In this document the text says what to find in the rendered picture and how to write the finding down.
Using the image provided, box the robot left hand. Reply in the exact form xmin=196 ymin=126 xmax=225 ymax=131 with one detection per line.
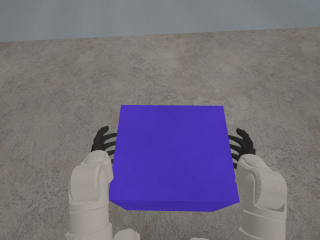
xmin=91 ymin=126 xmax=117 ymax=164

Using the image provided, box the robot left thigh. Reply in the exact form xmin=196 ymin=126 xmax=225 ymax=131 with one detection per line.
xmin=112 ymin=229 xmax=141 ymax=240

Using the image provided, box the carton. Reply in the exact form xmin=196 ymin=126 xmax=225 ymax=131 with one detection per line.
xmin=108 ymin=105 xmax=240 ymax=212

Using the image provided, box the right robot forearm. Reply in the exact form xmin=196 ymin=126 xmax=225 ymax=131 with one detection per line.
xmin=235 ymin=154 xmax=287 ymax=240

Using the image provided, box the robot right hand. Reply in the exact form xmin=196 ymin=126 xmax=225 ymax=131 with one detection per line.
xmin=228 ymin=128 xmax=256 ymax=169

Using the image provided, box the left robot forearm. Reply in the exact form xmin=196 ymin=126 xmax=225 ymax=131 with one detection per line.
xmin=65 ymin=150 xmax=114 ymax=240

